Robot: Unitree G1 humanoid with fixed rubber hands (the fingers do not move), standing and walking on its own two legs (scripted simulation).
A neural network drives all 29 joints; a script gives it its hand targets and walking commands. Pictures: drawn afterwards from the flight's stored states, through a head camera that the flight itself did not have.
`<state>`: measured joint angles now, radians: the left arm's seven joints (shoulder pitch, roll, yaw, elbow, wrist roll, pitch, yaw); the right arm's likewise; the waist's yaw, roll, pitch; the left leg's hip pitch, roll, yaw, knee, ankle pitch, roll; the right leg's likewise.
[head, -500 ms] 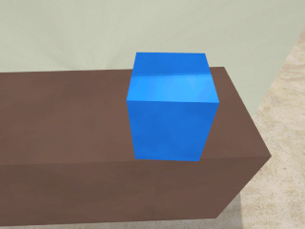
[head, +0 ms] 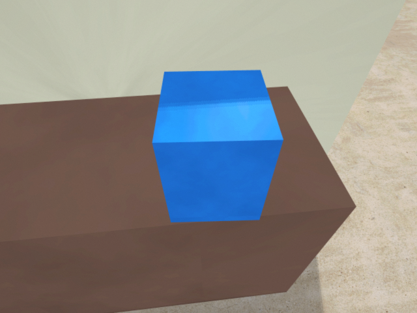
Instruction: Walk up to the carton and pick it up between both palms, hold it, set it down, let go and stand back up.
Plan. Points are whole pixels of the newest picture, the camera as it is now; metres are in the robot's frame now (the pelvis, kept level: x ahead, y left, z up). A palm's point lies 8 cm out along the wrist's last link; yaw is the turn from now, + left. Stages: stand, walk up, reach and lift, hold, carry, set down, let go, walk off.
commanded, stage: walk up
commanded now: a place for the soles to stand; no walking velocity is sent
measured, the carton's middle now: (213, 149) +0.44 +0.01 +0.08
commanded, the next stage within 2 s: reach and lift in 0.16 s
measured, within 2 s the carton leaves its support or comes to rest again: neither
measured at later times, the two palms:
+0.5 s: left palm out of the picture +0.14 +0.22 -0.07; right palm (319, 304) +0.18 -0.20 -0.08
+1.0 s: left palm out of the picture +0.12 +0.21 -0.04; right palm out of the picture +0.15 -0.22 -0.05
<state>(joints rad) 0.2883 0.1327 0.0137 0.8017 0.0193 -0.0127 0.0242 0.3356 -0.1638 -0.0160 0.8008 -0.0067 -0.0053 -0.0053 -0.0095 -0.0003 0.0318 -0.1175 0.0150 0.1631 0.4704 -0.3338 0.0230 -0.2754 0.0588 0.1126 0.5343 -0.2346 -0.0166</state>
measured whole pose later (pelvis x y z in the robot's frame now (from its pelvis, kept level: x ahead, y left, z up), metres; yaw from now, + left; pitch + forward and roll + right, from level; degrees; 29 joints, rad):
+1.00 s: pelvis -0.01 -0.01 +0.01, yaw +6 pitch -2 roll +0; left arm 0.30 0.20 -0.08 0.29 -0.08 0.20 0.05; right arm 0.37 -0.15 -0.05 0.39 0.07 -0.01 0.02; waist 0.02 -0.01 -0.02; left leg -0.09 0.02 0.06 0.37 -0.24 0.00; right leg -0.17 0.05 0.02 0.35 -0.14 -0.03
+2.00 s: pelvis +0.01 +0.00 +0.02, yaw +6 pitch -4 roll -1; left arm 0.24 0.18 -0.10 -0.10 -0.17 0.17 0.11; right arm 0.29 -0.30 -0.03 0.01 0.31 0.01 -0.01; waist 0.02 0.01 0.03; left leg 0.03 0.01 0.06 0.26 -0.23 0.01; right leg -0.03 0.04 0.02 0.21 -0.11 -0.02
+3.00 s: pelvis -0.01 -0.01 +0.01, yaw +8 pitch +2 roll +0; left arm -0.55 0.31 0.06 0.16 -0.26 0.68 0.07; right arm -0.59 -0.40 -0.04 0.39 0.37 0.45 -0.08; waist -0.04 -0.01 -0.06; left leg -0.14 0.01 0.02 0.30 -0.19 0.01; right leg -0.19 0.03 -0.02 0.24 -0.08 -0.03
